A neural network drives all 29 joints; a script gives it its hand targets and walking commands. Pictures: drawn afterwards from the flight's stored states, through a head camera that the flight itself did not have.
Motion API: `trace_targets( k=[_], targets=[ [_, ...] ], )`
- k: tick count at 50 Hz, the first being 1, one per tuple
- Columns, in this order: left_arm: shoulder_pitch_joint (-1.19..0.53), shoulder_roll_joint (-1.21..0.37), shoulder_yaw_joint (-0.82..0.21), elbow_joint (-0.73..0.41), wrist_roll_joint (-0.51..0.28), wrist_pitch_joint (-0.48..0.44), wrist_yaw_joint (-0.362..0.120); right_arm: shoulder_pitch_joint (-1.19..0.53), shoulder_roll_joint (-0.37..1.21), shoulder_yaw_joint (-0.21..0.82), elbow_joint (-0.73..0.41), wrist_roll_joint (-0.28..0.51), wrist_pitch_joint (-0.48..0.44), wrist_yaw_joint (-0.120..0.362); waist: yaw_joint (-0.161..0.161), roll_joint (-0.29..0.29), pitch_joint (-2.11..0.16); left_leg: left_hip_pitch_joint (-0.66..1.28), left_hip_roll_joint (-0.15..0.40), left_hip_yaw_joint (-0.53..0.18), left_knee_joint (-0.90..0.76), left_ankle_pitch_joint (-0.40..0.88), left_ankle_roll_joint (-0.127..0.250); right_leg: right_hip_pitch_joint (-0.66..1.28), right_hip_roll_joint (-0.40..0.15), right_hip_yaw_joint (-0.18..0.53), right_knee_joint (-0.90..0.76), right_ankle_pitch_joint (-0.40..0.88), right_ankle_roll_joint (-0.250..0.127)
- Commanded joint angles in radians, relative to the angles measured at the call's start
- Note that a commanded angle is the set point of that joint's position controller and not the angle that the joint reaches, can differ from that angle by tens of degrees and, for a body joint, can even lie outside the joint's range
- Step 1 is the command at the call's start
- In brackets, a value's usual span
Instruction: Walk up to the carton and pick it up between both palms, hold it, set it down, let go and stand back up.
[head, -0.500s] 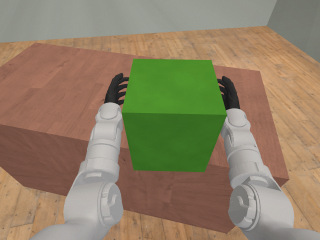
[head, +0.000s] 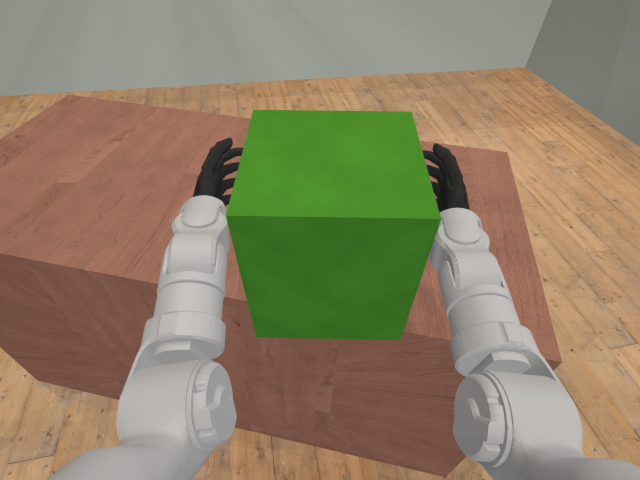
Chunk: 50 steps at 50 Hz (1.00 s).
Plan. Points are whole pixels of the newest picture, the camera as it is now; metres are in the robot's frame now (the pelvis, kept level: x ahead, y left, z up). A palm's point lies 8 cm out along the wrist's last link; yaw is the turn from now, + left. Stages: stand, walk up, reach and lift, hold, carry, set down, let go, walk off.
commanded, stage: reach and lift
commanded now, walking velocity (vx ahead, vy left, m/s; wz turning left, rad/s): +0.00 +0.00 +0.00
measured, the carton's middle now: (330, 230) +0.41 -0.03 +0.10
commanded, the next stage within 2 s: hold in 1.76 s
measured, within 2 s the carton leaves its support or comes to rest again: neither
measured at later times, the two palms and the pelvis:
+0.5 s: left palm (187, 186) +0.40 +0.15 +0.20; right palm (448, 192) +0.37 -0.15 +0.20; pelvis -0.01 +0.02 +0.00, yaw -1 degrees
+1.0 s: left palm (184, 168) +0.39 +0.14 +0.23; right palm (461, 170) +0.37 -0.16 +0.23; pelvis +0.00 +0.01 +0.00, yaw -2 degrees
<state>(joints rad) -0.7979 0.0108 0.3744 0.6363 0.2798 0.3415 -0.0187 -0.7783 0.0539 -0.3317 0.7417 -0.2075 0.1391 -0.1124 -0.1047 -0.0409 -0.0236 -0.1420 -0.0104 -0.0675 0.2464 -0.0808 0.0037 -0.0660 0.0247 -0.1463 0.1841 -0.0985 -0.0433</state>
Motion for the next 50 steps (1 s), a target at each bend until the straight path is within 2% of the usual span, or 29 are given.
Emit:
trace_targets(
  k=[1,2,4,5,7,9,10,11,13,15,18,21,22,26,27,29,31,34,36,37,38,39,41,43,44,46,47,48,50],
  targets=[
    [-0.589,-0.411,-0.287,-0.180,-0.080,-0.016,-0.122,-0.622,0.361,0.312,-0.205,0.104,-0.038,0.072,0.024,0.001,-0.447,-0.046,-0.017,0.028,-0.027,0.097,0.055,0.381,-0.022,0.054,0.080,0.433,0.087],
    [-0.576,-0.431,-0.324,-0.238,-0.091,-0.004,-0.118,-0.595,0.366,0.339,-0.208,0.127,-0.031,0.064,0.018,0.015,-0.473,-0.023,-0.015,0.021,-0.021,0.155,0.045,0.376,-0.020,0.059,0.087,0.467,0.080],
    [-0.573,-0.426,-0.345,-0.280,-0.086,0.023,-0.115,-0.588,0.350,0.363,-0.216,0.157,-0.021,0.052,0.020,0.033,-0.449,0.009,-0.018,0.029,-0.019,0.162,0.045,0.341,-0.018,0.055,0.080,0.459,0.083],
    [-0.547,-0.444,-0.369,-0.308,-0.089,0.040,-0.113,-0.570,0.333,0.365,-0.233,0.179,-0.018,0.045,-0.004,0.067,-0.439,0.047,-0.016,0.027,0.000,0.188,0.028,0.328,-0.018,0.050,0.076,0.462,0.074],
    [-0.536,-0.431,-0.355,-0.304,-0.083,0.080,-0.118,-0.553,0.312,0.370,-0.201,0.202,0.011,0.041,0.009,0.065,-0.332,0.055,-0.013,0.024,-0.007,0.140,0.021,0.275,-0.009,0.045,0.046,0.354,0.066],
    [-0.495,-0.434,-0.364,-0.319,-0.081,0.123,-0.124,-0.543,0.285,0.375,-0.208,0.234,0.039,0.035,-0.001,0.051,-0.304,0.100,-0.005,0.017,0.002,0.137,0.004,0.216,-0.004,0.040,0.025,0.285,0.058],
    [-0.517,-0.434,-0.404,-0.372,-0.096,0.131,-0.119,-0.546,0.286,0.389,-0.243,0.249,0.038,0.034,-0.008,0.062,-0.349,0.126,0.000,0.019,0.015,0.144,0.000,0.201,-0.002,0.045,0.025,0.273,0.057],
    [-0.523,-0.422,-0.399,-0.368,-0.101,0.141,-0.121,-0.570,0.276,0.365,-0.272,0.243,0.041,0.032,-0.014,0.051,-0.362,0.137,-0.006,0.024,0.019,0.120,-0.004,0.196,0.001,0.030,0.016,0.245,0.058],
    [-0.539,-0.465,-0.458,-0.442,-0.130,0.149,-0.110,-0.617,0.271,0.402,-0.376,0.267,0.037,0.023,-0.026,0.055,-0.454,0.180,-0.008,0.025,0.044,0.211,-0.013,0.208,0.013,0.035,0.023,0.315,0.057],
    [-0.531,-0.472,-0.443,-0.455,-0.120,0.157,-0.112,-0.634,0.287,0.410,-0.422,0.267,0.046,0.019,-0.012,0.042,-0.473,0.178,-0.014,0.019,0.042,0.201,-0.003,0.228,0.003,0.036,0.027,0.337,0.061],
    [-0.556,-0.472,-0.454,-0.471,-0.123,0.178,-0.105,-0.634,0.278,0.415,-0.382,0.276,0.071,0.023,0.001,0.044,-0.426,0.143,-0.004,0.017,0.022,0.136,-0.010,0.195,0.011,0.024,0.017,0.237,0.058],
    [-0.574,-0.421,-0.414,-0.421,-0.100,0.235,-0.104,-0.610,0.223,0.344,-0.255,0.275,0.121,0.035,-0.013,0.087,-0.279,0.120,0.005,0.032,-0.005,-0.037,-0.014,0.116,0.001,0.017,-0.003,0.046,0.046],
    [-0.574,-0.422,-0.420,-0.416,-0.106,0.259,-0.102,-0.632,0.204,0.335,-0.249,0.293,0.133,0.038,-0.009,0.078,-0.236,0.083,0.003,0.039,-0.003,-0.093,-0.016,0.090,0.004,0.026,0.006,-0.020,0.043],
    [-0.606,-0.460,-0.459,-0.476,-0.130,0.297,-0.095,-0.715,0.196,0.326,-0.312,0.320,0.139,0.031,-0.032,0.124,-0.351,0.112,0.006,0.030,0.006,-0.058,-0.032,0.100,0.017,0.023,0.018,0.024,0.040],
    [-0.604,-0.459,-0.456,-0.478,-0.129,0.299,-0.093,-0.735,0.196,0.330,-0.354,0.313,0.141,0.028,-0.030,0.103,-0.397,0.152,0.006,0.032,0.019,-0.008,-0.032,0.103,0.021,0.018,0.009,0.056,0.043],
    [-0.642,-0.476,-0.482,-0.532,-0.142,0.293,-0.091,-0.730,0.221,0.334,-0.349,0.320,0.155,0.025,-0.048,0.095,-0.451,0.190,0.006,0.022,0.039,0.083,-0.033,0.112,0.027,0.019,0.014,0.117,0.042],
    [-0.621,-0.474,-0.472,-0.534,-0.142,0.303,-0.091,-0.727,0.222,0.364,-0.385,0.341,0.171,0.015,-0.036,0.072,-0.463,0.224,0.008,0.021,0.046,0.157,-0.033,0.141,0.026,0.038,0.006,0.178,0.047],
    [-0.561,-0.415,-0.385,-0.449,-0.086,0.354,-0.118,-0.655,0.149,0.340,-0.276,0.349,0.230,0.000,-0.019,0.058,-0.266,0.136,0.009,0.026,0.008,0.056,-0.024,0.160,0.022,0.031,-0.011,0.118,0.053],
    [-0.569,-0.404,-0.394,-0.514,-0.091,0.372,-0.122,-0.672,0.169,0.371,-0.338,0.388,0.233,-0.009,-0.010,0.039,-0.302,0.154,0.005,0.037,0.013,0.060,-0.017,0.164,0.011,0.040,-0.006,0.130,0.058],
    [-0.579,-0.406,-0.393,-0.516,-0.092,0.379,-0.124,-0.709,0.164,0.374,-0.366,0.395,0.232,-0.014,-0.008,0.063,-0.315,0.139,-0.004,0.042,0.008,0.066,-0.013,0.161,0.011,0.041,-0.001,0.141,0.062],
    [-0.590,-0.421,-0.400,-0.550,-0.101,0.376,-0.122,-0.719,0.181,0.382,-0.393,0.407,0.229,-0.016,0.001,0.050,-0.347,0.144,-0.002,0.039,0.013,0.095,-0.016,0.173,0.014,0.033,0.005,0.163,0.057],
    [-0.600,-0.420,-0.408,-0.579,-0.108,0.368,-0.125,-0.706,0.196,0.396,-0.420,0.407,0.224,-0.020,-0.016,0.043,-0.383,0.180,-0.005,0.045,0.024,0.135,-0.012,0.186,0.017,0.037,0.006,0.213,0.060],
    [-0.590,-0.441,-0.445,-0.630,-0.114,0.367,-0.131,-0.685,0.208,0.425,-0.456,0.429,0.232,-0.033,-0.016,0.066,-0.458,0.233,-0.014,0.047,0.042,0.233,-0.023,0.196,0.017,0.045,0.006,0.302,0.061],
    [-0.584,-0.437,-0.450,-0.632,-0.105,0.379,-0.136,-0.679,0.203,0.434,-0.469,0.423,0.245,-0.040,-0.011,0.072,-0.422,0.232,-0.015,0.046,0.041,0.211,-0.028,0.189,0.016,0.034,-0.002,0.270,0.059],
    [-0.582,-0.420,-0.433,-0.623,-0.101,0.388,-0.141,-0.664,0.198,0.433,-0.451,0.424,0.255,-0.042,-0.021,0.061,-0.390,0.228,-0.013,0.046,0.033,0.198,-0.021,0.183,0.012,0.034,-0.015,0.270,0.062],
    [-0.584,-0.399,-0.419,-0.604,-0.112,0.399,-0.150,-0.657,0.187,0.416,-0.451,0.417,0.267,-0.044,-0.010,0.023,-0.344,0.190,-0.013,0.048,0.014,0.076,-0.008,0.168,0.009,0.030,-0.016,0.163,0.065],
    [-0.553,-0.400,-0.403,-0.569,-0.111,0.406,-0.154,-0.648,0.184,0.412,-0.422,0.428,0.277,-0.047,-0.016,0.029,-0.292,0.165,-0.013,0.052,0.008,0.071,-0.010,0.165,0.003,0.037,-0.010,0.176,0.065],
    [-0.558,-0.399,-0.392,-0.573,-0.107,0.411,-0.159,-0.663,0.186,0.428,-0.437,0.445,0.281,-0.050,0.001,0.021,-0.291,0.132,-0.015,0.054,0.003,0.048,0.002,0.185,0.006,0.042,-0.010,0.173,0.068],
    [-0.613,-0.404,-0.413,-0.614,-0.109,0.410,-0.153,-0.688,0.202,0.436,-0.436,0.456,0.283,-0.047,0.002,0.048,-0.327,0.143,-0.017,0.052,-0.003,0.027,-0.002,0.186,0.007,0.044,0.001,0.131,0.070]
  ],
)
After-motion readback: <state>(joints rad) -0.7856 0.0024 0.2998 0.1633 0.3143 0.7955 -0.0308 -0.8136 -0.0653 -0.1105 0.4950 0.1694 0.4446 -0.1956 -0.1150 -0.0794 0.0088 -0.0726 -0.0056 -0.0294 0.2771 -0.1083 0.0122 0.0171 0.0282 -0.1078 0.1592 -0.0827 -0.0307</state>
